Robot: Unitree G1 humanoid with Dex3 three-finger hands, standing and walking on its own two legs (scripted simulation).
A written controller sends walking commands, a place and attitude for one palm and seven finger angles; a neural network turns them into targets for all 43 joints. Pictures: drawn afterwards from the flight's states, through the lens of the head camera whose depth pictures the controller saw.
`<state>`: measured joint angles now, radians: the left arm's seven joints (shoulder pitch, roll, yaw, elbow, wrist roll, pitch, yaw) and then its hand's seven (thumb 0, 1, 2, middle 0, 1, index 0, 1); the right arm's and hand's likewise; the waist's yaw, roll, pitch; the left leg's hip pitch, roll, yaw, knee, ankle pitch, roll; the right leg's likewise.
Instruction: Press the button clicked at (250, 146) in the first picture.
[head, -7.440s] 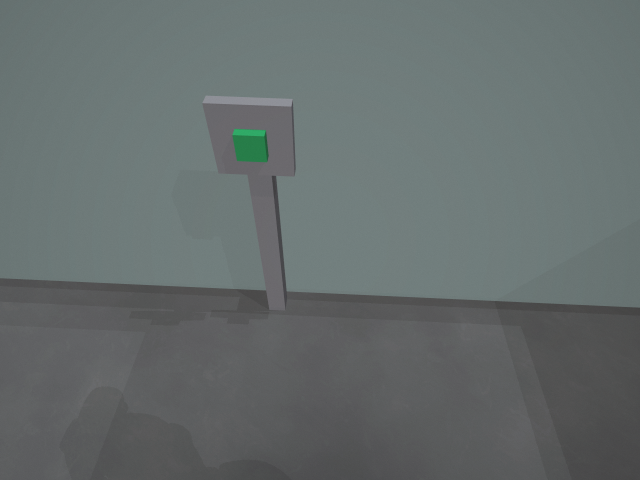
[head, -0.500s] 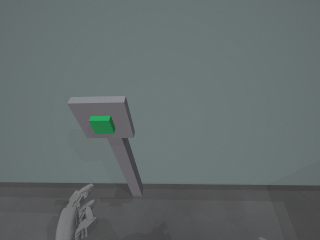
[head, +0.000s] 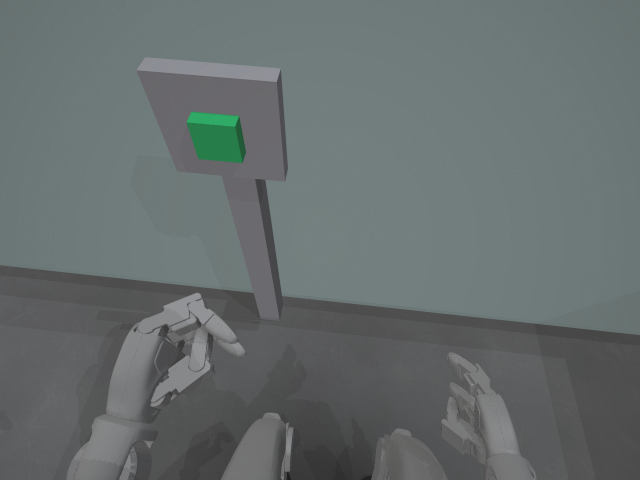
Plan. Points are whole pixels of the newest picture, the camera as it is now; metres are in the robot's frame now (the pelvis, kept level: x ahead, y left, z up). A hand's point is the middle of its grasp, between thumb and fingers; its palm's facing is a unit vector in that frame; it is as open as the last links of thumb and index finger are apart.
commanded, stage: raise the hand and make a fist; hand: left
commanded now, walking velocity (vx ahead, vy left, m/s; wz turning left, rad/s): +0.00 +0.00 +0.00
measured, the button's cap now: (218, 136) +0.54 +0.20 +0.09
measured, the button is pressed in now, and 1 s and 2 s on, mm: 0 0 0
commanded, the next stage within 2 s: aim a knuckle at the button in 1.30 s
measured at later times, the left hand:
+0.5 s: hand (174, 344) +0.24 +0.18 +0.07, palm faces -0.04 -1.00 -0.03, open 3.1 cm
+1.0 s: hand (153, 306) +0.28 +0.21 +0.08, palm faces -0.03 -1.00 -0.06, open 3.1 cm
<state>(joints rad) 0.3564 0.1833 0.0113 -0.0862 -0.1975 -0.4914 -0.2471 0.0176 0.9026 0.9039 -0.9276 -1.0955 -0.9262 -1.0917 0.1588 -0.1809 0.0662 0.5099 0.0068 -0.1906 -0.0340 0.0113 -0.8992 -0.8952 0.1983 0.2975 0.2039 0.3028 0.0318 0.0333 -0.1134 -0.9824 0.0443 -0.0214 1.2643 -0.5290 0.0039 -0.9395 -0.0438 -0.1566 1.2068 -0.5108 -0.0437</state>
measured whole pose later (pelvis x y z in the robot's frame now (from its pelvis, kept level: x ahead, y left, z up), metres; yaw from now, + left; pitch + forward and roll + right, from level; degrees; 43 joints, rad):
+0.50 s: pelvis +0.03 +0.01 +0.02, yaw -1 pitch +14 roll -3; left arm 0.45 0.23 0.11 -0.09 -0.23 -0.36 -0.21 0.02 0.90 0.90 -1.30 -1.50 -1.29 -1.49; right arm 0.22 -0.23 -0.01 0.50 0.02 -0.19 -0.06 0.01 -0.90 -0.90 0.20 0.30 0.20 0.30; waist -0.02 0.01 -0.12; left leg -0.87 0.04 0.02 1.15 -0.53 0.03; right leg -0.84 -0.04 -0.12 1.09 -0.50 -0.02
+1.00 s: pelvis +0.05 +0.01 +0.03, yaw +0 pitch +14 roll -3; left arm 0.33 0.27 0.23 0.02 -0.29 -0.34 -0.32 0.02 0.90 0.90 -1.30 -1.50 -1.30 -1.50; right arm 0.24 -0.25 0.02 0.54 0.02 -0.17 -0.05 0.01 -0.90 -0.90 0.20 0.30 0.20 0.30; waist -0.01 0.03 -0.12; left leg -0.81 0.04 0.00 1.09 -0.53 0.02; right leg -0.77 -0.03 -0.14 1.03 -0.50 -0.02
